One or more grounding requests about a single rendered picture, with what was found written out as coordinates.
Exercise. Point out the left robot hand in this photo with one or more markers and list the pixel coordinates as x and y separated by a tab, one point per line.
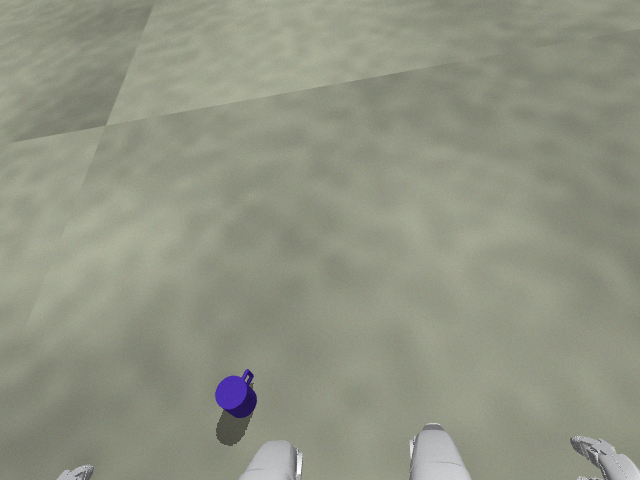
80	473

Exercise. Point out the right robot hand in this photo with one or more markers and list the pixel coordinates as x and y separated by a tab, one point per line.
603	455

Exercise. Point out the mug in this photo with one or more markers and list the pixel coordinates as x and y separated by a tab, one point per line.
235	395

